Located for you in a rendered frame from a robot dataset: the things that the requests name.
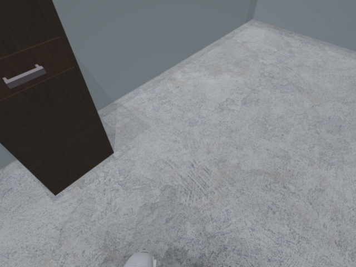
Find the handle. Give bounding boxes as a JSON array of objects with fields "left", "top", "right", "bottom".
[{"left": 3, "top": 64, "right": 46, "bottom": 89}]

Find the cabinet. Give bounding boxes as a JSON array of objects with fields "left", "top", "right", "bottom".
[{"left": 0, "top": 0, "right": 114, "bottom": 196}]

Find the left robot thigh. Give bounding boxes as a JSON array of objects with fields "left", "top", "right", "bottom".
[{"left": 123, "top": 252, "right": 157, "bottom": 267}]

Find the drawer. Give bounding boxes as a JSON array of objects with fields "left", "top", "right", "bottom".
[{"left": 0, "top": 36, "right": 73, "bottom": 100}]

